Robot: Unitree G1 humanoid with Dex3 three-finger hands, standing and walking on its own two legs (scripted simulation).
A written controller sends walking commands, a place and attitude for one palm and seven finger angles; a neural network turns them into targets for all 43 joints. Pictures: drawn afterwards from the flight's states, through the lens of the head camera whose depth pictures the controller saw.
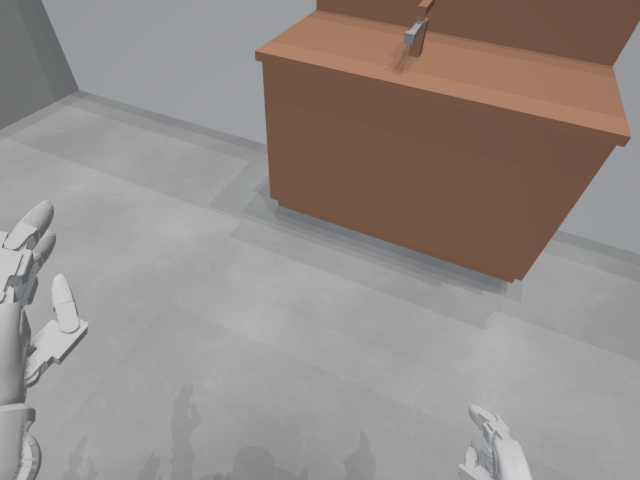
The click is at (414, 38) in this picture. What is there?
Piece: tap's lever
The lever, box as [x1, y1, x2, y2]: [403, 31, 416, 44]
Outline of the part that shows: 406,31 403,42 412,44 416,32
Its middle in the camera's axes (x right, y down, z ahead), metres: +0.26 -0.59 +1.13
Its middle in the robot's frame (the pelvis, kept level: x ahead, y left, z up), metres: +1.26 -0.18 +0.07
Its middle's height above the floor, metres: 0.85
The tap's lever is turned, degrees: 0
